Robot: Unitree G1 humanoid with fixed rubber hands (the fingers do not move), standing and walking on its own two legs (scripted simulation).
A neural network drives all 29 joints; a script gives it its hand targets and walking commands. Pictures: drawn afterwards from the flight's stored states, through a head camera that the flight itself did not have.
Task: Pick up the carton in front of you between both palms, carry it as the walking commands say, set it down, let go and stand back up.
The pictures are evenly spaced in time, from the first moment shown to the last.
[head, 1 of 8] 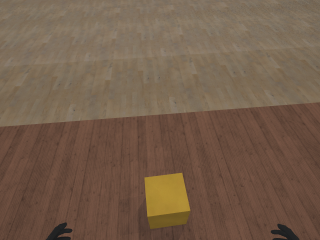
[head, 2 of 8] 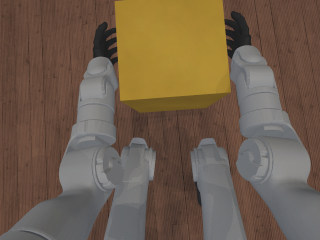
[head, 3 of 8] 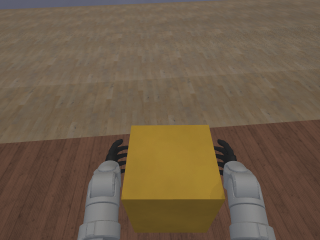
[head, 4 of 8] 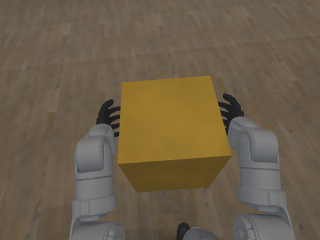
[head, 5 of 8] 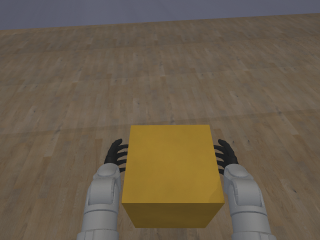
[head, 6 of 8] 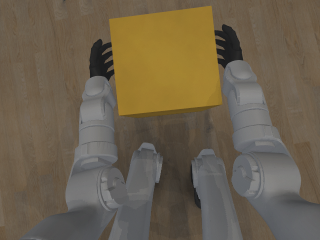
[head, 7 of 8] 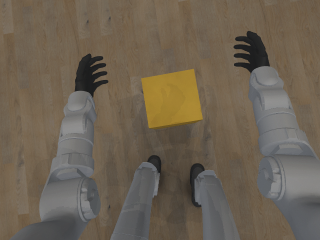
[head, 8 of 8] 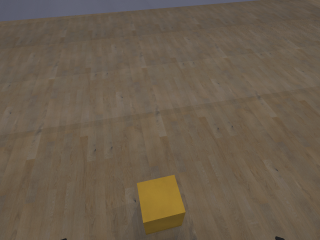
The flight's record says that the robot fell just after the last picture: no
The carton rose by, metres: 0.68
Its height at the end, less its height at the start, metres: -0.10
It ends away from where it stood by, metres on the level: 2.94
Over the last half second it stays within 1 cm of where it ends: yes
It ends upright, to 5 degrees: yes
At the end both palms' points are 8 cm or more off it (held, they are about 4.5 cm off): yes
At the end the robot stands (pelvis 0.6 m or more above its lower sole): yes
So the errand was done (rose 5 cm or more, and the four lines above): yes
